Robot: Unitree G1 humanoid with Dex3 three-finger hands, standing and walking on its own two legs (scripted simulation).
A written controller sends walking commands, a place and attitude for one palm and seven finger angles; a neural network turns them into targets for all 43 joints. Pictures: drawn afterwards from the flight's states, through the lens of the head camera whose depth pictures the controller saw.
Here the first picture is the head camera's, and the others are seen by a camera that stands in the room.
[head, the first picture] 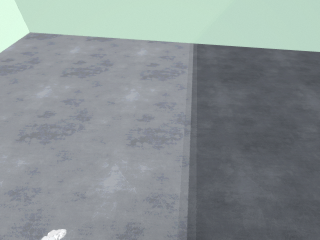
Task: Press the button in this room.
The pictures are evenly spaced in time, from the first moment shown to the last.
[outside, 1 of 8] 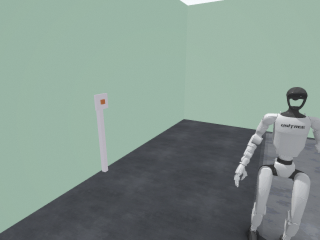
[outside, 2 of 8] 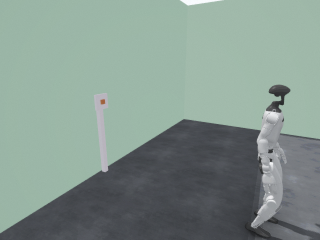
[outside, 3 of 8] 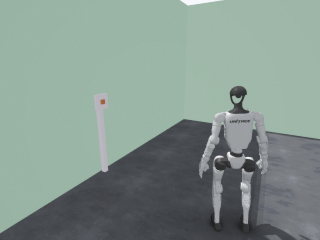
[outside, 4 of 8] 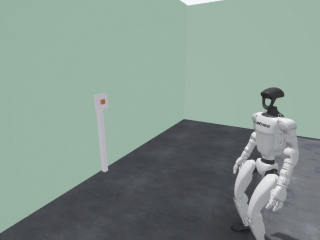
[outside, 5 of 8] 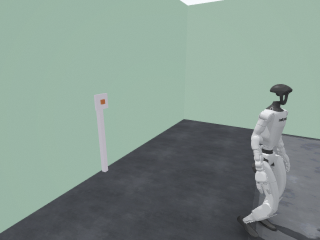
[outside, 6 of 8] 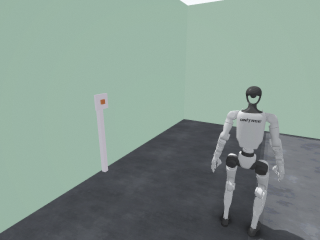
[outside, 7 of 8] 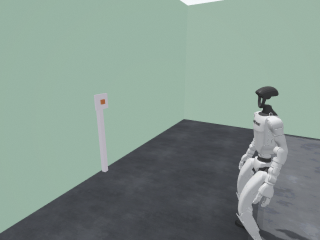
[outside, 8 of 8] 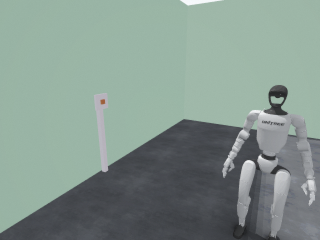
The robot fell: no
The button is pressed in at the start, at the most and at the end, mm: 0 0 0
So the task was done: no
